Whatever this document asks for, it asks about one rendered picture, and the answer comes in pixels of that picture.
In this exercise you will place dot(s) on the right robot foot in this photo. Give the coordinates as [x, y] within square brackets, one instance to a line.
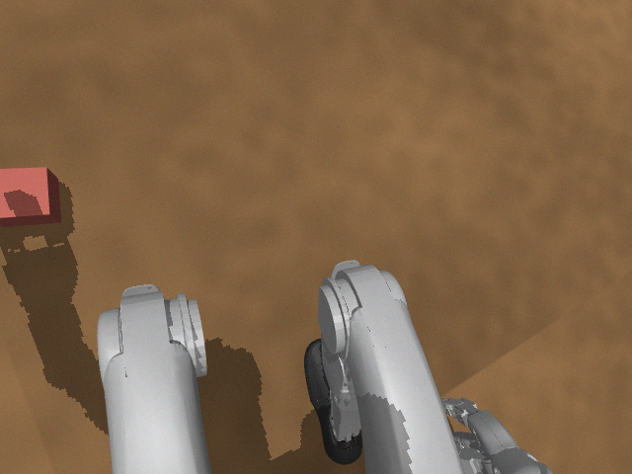
[319, 392]

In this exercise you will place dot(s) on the right robot hand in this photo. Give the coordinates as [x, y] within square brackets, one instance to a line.
[488, 436]

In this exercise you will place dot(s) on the right robot arm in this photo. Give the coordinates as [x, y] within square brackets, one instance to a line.
[518, 461]

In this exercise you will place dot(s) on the small box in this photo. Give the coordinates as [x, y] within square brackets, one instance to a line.
[28, 196]

